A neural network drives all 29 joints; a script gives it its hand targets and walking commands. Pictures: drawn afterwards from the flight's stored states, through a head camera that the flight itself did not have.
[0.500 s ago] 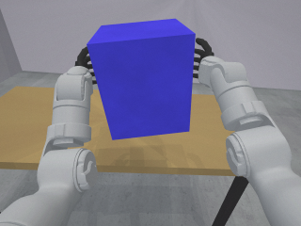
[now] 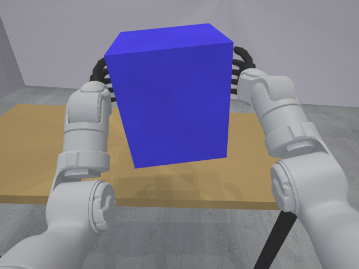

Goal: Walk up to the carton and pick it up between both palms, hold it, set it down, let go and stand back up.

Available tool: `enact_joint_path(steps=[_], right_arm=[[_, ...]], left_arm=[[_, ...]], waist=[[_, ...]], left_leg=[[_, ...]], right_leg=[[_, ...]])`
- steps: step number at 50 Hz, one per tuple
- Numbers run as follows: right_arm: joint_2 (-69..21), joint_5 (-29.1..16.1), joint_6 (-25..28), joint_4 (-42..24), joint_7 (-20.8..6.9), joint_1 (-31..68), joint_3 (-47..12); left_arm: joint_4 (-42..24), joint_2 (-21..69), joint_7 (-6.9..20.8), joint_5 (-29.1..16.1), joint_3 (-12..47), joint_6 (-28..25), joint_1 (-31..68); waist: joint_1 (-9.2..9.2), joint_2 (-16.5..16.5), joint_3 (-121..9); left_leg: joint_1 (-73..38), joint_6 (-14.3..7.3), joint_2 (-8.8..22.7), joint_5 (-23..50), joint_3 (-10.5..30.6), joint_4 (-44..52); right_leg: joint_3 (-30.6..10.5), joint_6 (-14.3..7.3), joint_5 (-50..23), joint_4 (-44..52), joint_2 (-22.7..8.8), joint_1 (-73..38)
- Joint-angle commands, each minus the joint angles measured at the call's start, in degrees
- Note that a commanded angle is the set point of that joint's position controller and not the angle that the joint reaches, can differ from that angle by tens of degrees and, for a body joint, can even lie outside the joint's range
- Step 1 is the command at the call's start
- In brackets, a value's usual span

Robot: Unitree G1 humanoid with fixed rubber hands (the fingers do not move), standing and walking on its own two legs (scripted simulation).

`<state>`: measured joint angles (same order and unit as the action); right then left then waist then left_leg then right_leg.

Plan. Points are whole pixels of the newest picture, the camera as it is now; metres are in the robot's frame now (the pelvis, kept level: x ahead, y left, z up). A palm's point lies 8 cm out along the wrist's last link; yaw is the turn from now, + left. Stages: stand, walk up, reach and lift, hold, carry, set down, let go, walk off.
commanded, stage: hold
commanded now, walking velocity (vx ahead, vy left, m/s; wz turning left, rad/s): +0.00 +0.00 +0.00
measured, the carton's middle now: (172, 94) +0.41 +0.00 +0.27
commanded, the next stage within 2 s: none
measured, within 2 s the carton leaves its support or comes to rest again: neither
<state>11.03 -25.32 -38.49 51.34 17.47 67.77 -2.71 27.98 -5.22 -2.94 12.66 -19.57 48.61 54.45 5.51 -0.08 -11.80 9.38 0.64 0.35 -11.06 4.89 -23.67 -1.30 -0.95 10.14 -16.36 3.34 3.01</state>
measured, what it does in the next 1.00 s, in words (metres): stands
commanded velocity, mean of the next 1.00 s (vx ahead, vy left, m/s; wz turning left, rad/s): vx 0.00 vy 0.00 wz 0.00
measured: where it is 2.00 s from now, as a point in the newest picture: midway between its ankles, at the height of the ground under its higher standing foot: outside the picture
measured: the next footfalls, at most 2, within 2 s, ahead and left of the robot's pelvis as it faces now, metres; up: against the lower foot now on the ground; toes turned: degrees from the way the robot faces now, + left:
none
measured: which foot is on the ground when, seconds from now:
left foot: down 0.00-1.00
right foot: down 0.00-1.00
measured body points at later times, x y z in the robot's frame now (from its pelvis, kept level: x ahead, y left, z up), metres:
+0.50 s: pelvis -0.01 -0.01 +0.00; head -0.12 +0.01 +0.44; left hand +0.37 +0.16 +0.30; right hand +0.37 -0.15 +0.34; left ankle +0.02 +0.12 -0.75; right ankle -0.01 -0.11 -0.75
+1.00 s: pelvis -0.01 -0.01 +0.00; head -0.11 +0.01 +0.44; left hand +0.38 +0.15 +0.30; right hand +0.37 -0.15 +0.33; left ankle +0.02 +0.12 -0.75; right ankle -0.01 -0.11 -0.75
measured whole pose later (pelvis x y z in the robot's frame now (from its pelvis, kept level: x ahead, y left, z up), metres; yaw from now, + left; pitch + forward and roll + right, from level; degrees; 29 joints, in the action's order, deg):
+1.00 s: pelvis -0.01 -0.01 +0.00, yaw +0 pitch -2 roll -2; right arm 10.6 -23.3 -38.5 56.5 17.6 71.5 -0.6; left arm 35.7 -6.6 -2.2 12.7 -21.1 46.2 59.0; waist 5.1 0.2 -13.1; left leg 11.2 1.2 0.5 -9.7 5.6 -22.7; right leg -0.9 -1.5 9.5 -16.7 3.6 5.2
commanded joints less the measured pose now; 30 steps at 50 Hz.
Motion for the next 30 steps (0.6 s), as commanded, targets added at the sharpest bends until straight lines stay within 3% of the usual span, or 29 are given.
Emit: enact_joint_path(steps=[1,4,6,8,9,15,17,19,20,23,26,30], right_arm=[[-37.00,-11.08,0.43,-18.33,-9.42,44.16,-7.21],[-36.99,-10.90,-0.13,-17.21,-9.56,40.73,-7.21],[-37.29,-11.13,-0.13,-18.02,-9.40,41.22,-7.43],[-36.77,-10.02,-0.48,-14.43,-9.49,40.88,-5.56],[-36.45,-9.57,-0.55,-13.34,-9.72,41.81,-4.98],[-38.28,-10.02,0.09,-16.82,-8.81,42.42,-7.13],[-38.59,-9.54,0.15,-16.29,-8.87,43.28,-6.01],[-37.81,-9.21,0.49,-16.77,-9.00,42.48,-5.30],[-37.20,-8.88,0.46,-16.42,-8.96,42.79,-4.88],[-38.84,-9.04,0.58,-17.40,-8.88,43.81,-5.26],[-38.02,-8.27,0.23,-13.47,-9.13,42.62,-4.13],[-37.02,-7.82,0.57,-11.40,-9.28,43.44,-3.36]], left_arm=[[-10.03,30.59,9.14,-13.14,17.83,-4.62,56.47],[-11.85,31.88,9.16,-13.59,19.28,-3.99,54.81],[-12.30,31.19,9.56,-13.14,18.91,-3.76,54.92],[-10.16,30.67,9.80,-12.67,17.43,-3.92,55.95],[-7.84,30.03,9.88,-12.25,16.45,-4.05,55.94],[-8.06,28.95,10.77,-12.44,15.47,-4.58,54.69],[-5.10,29.08,10.97,-11.76,14.32,-4.78,55.00],[-8.35,31.03,10.86,-13.25,17.43,-5.12,56.29],[-6.85,30.92,10.71,-13.09,16.70,-4.97,56.41],[-7.66,31.58,10.45,-13.81,17.60,-5.33,57.26],[-4.89,29.67,10.43,-12.24,15.23,-5.22,56.95],[-2.47,29.56,11.19,-11.80,14.47,-5.38,56.56]], waist=[[-0.68,-3.44,-18.45],[0.54,-4.87,-16.21],[-0.07,-3.99,-17.49],[0.35,-3.60,-14.92],[-0.36,-3.47,-13.30],[-0.88,-0.41,-16.69],[-0.95,-0.53,-14.64],[0.22,-2.95,-16.75],[0.43,-3.38,-15.02],[0.82,-3.03,-17.31],[-0.51,-2.52,-13.89],[-0.38,-3.23,-12.12]], left_leg=[[-6.45,2.93,-1.69,15.14,-0.69,1.78],[-6.54,3.46,-1.00,15.89,-0.47,2.33],[-6.23,3.17,-1.57,15.43,-1.04,2.07],[-5.15,2.92,-1.26,11.85,-0.82,3.12],[-4.63,2.68,-1.22,10.88,-0.95,3.60],[-6.15,1.96,-2.37,12.99,-1.58,2.90],[-4.58,1.38,-2.15,10.40,-1.39,3.35],[-4.79,2.50,-2.05,10.77,-1.37,3.02],[-4.72,2.56,-1.90,10.62,-1.35,3.21],[-4.89,2.54,-1.82,10.66,-0.86,2.71],[-4.22,2.22,-2.12,7.96,-1.25,4.06],[-1.80,1.79,-1.80,5.53,-1.39,4.79]], right_leg=[[-0.33,3.40,-14.72,0.99,0.99,-2.13],[-0.04,2.72,-14.37,1.28,1.30,-1.67],[-0.63,3.36,-14.54,1.40,1.04,-2.80],[-0.68,3.37,-11.14,1.64,0.88,-1.11],[-0.86,3.21,-10.50,2.02,0.85,-0.06],[-1.04,4.39,-17.17,1.35,0.10,-2.92],[-1.00,4.28,-13.91,1.91,0.14,-1.50],[-1.09,3.69,-11.96,1.99,0.31,-1.01],[-0.74,3.42,-11.49,2.09,0.28,-0.24],[-0.60,3.60,-12.58,1.55,0.51,-1.14],[-0.87,3.58,-9.35,2.74,-0.17,0.78],[-1.17,3.52,-6.81,2.68,-0.54,0.36]])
